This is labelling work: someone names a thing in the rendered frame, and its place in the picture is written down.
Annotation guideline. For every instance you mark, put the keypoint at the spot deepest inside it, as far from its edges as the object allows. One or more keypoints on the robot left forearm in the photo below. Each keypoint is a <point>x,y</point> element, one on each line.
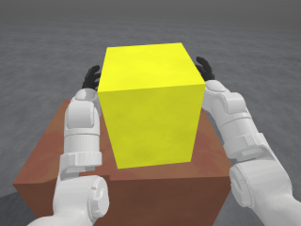
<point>81,136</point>

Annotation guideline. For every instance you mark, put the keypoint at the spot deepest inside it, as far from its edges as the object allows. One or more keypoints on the robot left hand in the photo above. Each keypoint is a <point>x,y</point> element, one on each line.
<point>91,77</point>

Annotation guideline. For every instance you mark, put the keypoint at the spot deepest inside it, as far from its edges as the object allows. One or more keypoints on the pedestal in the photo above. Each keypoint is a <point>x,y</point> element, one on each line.
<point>177,194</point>

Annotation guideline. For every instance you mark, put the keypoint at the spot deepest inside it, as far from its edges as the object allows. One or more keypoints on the robot right forearm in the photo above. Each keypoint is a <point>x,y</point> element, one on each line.
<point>242,140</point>

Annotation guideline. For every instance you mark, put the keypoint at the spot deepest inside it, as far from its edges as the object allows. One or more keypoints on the robot right hand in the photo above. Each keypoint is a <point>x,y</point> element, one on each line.
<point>205,70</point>

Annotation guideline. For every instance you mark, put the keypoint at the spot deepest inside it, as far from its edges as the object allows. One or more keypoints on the left robot upper arm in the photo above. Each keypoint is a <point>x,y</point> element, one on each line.
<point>78,201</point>

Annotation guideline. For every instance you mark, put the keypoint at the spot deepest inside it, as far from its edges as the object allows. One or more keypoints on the carton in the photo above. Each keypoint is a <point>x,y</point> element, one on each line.
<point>151,97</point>

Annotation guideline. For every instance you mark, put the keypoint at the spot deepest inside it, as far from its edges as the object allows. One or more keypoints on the right robot upper arm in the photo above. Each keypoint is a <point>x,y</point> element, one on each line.
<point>262,185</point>

